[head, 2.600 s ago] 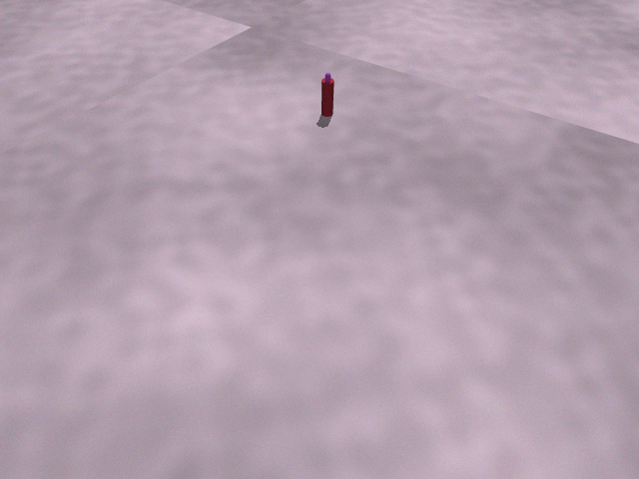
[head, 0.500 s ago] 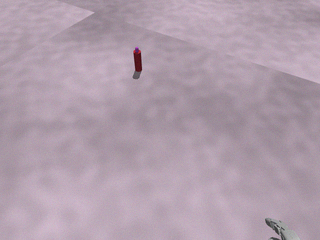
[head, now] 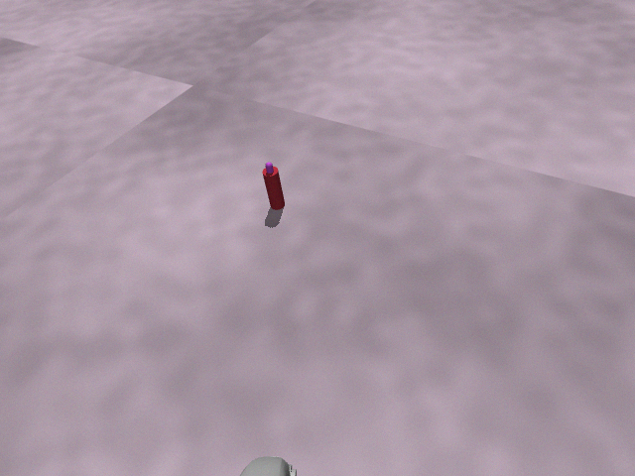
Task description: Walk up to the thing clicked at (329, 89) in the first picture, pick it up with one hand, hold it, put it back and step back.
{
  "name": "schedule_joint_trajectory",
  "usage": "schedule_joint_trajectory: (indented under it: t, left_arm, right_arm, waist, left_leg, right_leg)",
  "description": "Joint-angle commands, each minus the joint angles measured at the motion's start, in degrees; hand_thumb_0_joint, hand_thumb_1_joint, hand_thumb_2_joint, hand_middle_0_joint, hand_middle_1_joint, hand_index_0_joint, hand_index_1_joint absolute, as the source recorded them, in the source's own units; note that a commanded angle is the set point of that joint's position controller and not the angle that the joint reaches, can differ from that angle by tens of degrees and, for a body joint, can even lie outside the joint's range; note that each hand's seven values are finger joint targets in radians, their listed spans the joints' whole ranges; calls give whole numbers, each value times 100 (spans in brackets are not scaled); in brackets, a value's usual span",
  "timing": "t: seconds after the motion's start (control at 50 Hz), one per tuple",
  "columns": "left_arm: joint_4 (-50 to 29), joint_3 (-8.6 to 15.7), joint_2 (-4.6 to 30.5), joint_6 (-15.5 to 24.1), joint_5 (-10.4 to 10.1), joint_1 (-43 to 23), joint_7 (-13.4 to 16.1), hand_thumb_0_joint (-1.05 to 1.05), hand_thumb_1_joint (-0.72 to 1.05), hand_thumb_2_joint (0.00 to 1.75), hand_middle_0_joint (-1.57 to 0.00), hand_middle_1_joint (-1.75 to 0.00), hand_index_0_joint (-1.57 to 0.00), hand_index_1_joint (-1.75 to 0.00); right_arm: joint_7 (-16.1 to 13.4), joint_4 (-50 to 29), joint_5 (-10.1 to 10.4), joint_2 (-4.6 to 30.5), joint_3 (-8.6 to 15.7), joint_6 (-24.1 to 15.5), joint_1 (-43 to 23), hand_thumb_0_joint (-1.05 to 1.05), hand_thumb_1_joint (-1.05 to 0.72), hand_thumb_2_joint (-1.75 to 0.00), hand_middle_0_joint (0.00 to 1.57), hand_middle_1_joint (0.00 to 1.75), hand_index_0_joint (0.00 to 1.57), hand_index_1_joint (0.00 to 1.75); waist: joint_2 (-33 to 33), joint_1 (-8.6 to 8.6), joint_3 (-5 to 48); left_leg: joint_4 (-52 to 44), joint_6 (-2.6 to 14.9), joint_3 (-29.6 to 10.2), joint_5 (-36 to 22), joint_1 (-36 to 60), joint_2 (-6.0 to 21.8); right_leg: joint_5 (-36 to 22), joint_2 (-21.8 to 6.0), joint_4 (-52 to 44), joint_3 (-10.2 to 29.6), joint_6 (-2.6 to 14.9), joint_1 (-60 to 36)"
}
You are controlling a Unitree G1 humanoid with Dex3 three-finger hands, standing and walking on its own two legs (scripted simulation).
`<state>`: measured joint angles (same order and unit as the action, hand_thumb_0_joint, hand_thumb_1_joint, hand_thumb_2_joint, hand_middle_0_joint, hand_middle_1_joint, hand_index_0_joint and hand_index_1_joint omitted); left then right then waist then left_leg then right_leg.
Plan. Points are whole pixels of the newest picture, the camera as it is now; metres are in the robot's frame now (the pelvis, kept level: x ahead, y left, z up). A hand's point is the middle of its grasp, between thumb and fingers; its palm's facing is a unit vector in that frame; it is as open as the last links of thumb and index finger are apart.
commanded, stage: walk up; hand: left
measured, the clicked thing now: (273, 185) +1.37 +0.32 -0.65
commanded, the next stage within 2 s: none
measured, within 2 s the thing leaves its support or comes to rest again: neither
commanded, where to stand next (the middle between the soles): +1.03 +0.12 m, yaw -1 degrees
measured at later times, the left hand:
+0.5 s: hand (147, 364) +0.33 +0.34 -0.15, palm faces -0.02 -0.94 -0.33, open 7.4 cm
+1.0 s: hand (201, 248) +0.56 +0.28 -0.11, palm faces -0.01 -0.91 -0.41, open 7.4 cm
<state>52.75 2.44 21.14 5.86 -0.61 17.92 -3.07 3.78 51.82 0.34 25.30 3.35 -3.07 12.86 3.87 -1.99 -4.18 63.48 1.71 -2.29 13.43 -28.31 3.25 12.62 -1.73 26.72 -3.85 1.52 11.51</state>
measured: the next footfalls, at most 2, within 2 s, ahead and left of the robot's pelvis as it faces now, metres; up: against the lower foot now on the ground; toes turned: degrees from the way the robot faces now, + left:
left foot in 0.24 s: +0.30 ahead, +0.16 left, +0.00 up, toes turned +6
right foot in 0.76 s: +0.55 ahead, -0.06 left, +0.00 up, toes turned -5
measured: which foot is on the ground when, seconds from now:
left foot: up 0.00-0.22, down 0.24-0.80, up 0.82-1.00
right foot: down 0.00-0.28, up 0.30-0.74, down 0.76-1.00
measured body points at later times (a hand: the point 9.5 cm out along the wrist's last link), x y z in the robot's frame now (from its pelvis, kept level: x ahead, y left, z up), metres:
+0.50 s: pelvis +0.26 +0.07 +0.00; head +0.27 +0.09 +0.45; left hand +0.33 +0.39 -0.13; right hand +0.34 -0.24 -0.10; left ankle +0.26 +0.15 -0.74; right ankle +0.29 -0.10 -0.67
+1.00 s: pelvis +0.47 +0.02 +0.00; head +0.48 -0.02 +0.45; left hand +0.55 +0.33 -0.08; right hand +0.52 -0.30 -0.14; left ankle +0.48 +0.21 -0.66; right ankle +0.51 -0.06 -0.74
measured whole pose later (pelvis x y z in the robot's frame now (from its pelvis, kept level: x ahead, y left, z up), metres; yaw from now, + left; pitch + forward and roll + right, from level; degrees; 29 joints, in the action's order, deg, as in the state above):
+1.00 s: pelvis +0.47 +0.02 +0.00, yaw -1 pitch -4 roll +2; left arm 50.2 2.0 20.2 5.6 -0.4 14.8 -2.0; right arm 2.9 50.7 0.1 24.6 3.1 -1.9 17.1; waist 3.3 0.3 -4.9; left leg 59.5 1.4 -6.0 15.0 -24.6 1.2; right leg 10.6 -0.6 24.9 -4.6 3.2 10.7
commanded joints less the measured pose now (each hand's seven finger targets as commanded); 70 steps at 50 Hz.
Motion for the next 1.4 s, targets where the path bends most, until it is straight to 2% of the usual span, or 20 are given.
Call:
schedule_joint_trajectory:
  t: [0.0,0.16,0.22,0.24,0.26,0.28,0.38,0.66,0.72,0.74,0.78,0.8,0.88,0.98,1.1,1.2,1.28,1.3,1.34,1.38]
  left_arm:
    - [-509,484,1720,242,18,-81,153,0,90,90,-20,-30,-20,-30]
    - [-449,530,1904,146,87,158,166,0,90,90,-20,-30,-20,-30]
    - [-544,451,1791,68,71,96,206,0,90,90,-20,-30,-20,-30]
    - [-559,304,1430,44,28,399,215,0,90,90,-20,-30,-20,-30]
    - [-634,164,938,32,-3,595,190,0,90,90,-20,-30,-20,-30]
    - [-569,284,1563,-29,-23,575,278,0,90,90,-20,-30,-20,-30]
    - [-257,242,1467,-54,-87,448,142,0,90,90,-20,-30,-20,-30]
    - [-711,278,1129,-157,78,-1114,-57,0,90,90,-20,-30,-20,-30]
    - [-451,402,1314,-90,107,-334,24,0,90,90,-20,-30,-20,-30]
    - [-284,507,1573,-29,117,282,95,0,90,90,-20,-30,-20,-30]
    - [-231,687,2256,1,89,870,187,0,90,90,-20,-30,-20,-30]
    - [-341,684,2216,-22,30,554,209,0,90,90,-20,-30,-20,-30]
    - [-497,446,1608,31,-29,-227,272,0,90,90,-20,-30,-20,-30]
    - [-624,425,1514,145,47,-116,244,0,90,90,-20,-30,-20,-30]
    - [-640,560,1646,113,141,23,249,0,90,90,-20,-30,-20,-30]
    - [-607,562,1687,84,122,195,234,0,90,90,-20,-30,-20,-30]
    - [-703,507,1767,16,88,-69,246,0,90,90,-20,-30,-20,-30]
    - [-726,400,1472,-13,78,117,240,0,90,90,-20,-30,-20,-30]
    - [-697,248,985,-83,17,681,216,0,90,90,-20,-30,-20,-30]
    - [-545,329,1675,-147,40,350,258,0,90,90,-20,-30,-20,-30]
  right_arm:
    - [64,-410,-96,845,302,47,-46,0,-90,-90,20,30,20,30]
    - [219,-642,-145,752,340,-83,-865,0,-90,-90,20,30,20,30]
    - [139,-306,-230,1066,484,-126,234,0,-90,-90,20,30,20,30]
    - [56,-125,-332,1409,619,-169,949,0,-90,-90,20,30,20,30]
    - [-22,-219,-350,1810,740,-190,1230,0,-90,-90,20,30,20,30]
    - [-47,-333,-135,1923,751,-193,1072,0,-90,-90,20,30,20,30]
    - [-164,-480,70,1092,397,-299,309,0,-90,-90,20,30,20,30]
    - [-177,-698,-84,1146,465,-239,540,0,-90,-90,20,30,20,30]
    - [-217,-806,-79,1092,422,-191,504,0,-90,-90,20,30,20,30]
    - [-195,-833,-95,844,312,-202,695,0,-90,-90,20,30,20,30]
    - [-181,-781,-20,871,252,-152,1089,0,-90,-90,20,30,20,30]
    - [-248,-621,-53,1203,302,-98,976,0,-90,-90,20,30,20,30]
    - [-182,-296,31,849,230,1,1057,0,-90,-90,20,30,20,30]
    - [-73,-213,-56,788,288,170,1001,0,-90,-90,20,30,20,30]
    - [55,-465,-179,857,342,137,53,0,-90,-90,20,30,20,30]
    - [119,-647,-222,748,265,9,-430,0,-90,-90,20,30,20,30]
    - [71,-406,-209,944,386,-68,498,0,-90,-90,20,30,20,30]
    - [3,-175,-276,1239,516,-108,1243,0,-90,-90,20,30,20,30]
    - [-143,-419,-211,1789,650,-144,1311,0,-90,-90,20,30,20,30]
    - [-148,-513,5,1614,608,-98,913,0,-90,-90,20,30,20,30]
  waist:
    - [-950,125,153]
    - [-934,-58,138]
    - [-175,526,640]
    - [684,796,1087]
    - [1885,781,1257]
    - [1145,790,1350]
    - [224,227,242]
    - [221,457,51]
    - [-279,-11,468]
    - [-869,-250,1017]
    - [-1907,-426,1401]
    - [-1449,-354,1267]
    - [-1088,208,245]
    - [-1038,249,-3]
    - [-981,-4,-365]
    - [-1069,-104,-169]
    - [-534,449,352]
    - [264,761,886]
    - [1353,607,968]
    - [358,536,384]
  left_leg:
    - [-1063,-214,-81,-475,-451,133]
    - [-3060,14,415,-816,676,200]
    - [-3471,293,491,-307,2260,-77]
    - [-3712,627,-254,542,3391,340]
    - [-4081,963,-2562,1040,4251,1691]
    - [-4718,1477,-3833,1482,4350,2159]
    - [-4783,381,-719,-1860,2259,1088]
    - [-4639,664,202,-2045,2432,914]
    - [-3302,632,251,-2068,2053,849]
    - [-2048,488,515,-1609,1651,434]
    - [-30,149,409,1685,-481,-615]
    - [432,163,-24,1677,-589,-270]
    - [-152,76,-515,388,61,-98]
    - [-543,-153,-415,-462,6,-200]
    - [-1791,-284,-405,-596,-620,104]
    - [-2887,-56,80,-398,-157,309]
    - [-3531,199,418,-520,1744,-3]
    - [-3661,409,156,-166,2848,-56]
    - [-4704,1027,-3337,1475,3720,1774]
    - [-4980,1228,-3006,1544,2614,1832]
  right_leg:
    - [-731,-1141,-1531,868,788,-303]
    - [-527,-1328,-1040,606,809,-392]
    - [-1545,-1013,808,299,632,-43]
    - [-1314,-585,2450,-13,392,840]
    - [1672,248,3765,46,103,2308]
    - [1886,286,4229,466,227,2785]
    - [291,-313,3512,996,64,1840]
    - [-820,-205,552,47,63,1170]
    - [-518,-110,170,137,215,-290]
    - [-204,-238,-113,410,330,-1344]
    - [593,-2356,-1000,4091,1124,-2747]
    - [900,-2493,-1004,4241,1393,-2360]
    - [-553,-1207,-1253,1537,174,-479]
    - [-1078,-1061,-1541,803,207,-182]
    - [752,-1304,-1864,833,580,-418]
    - [-1073,-1472,-1088,586,882,-922]
    - [-1620,-1254,350,339,693,-326]
    - [-1640,-788,1827,45,483,104]
    - [1781,515,3777,191,105,2325]
    - [1438,-38,4318,849,196,2206]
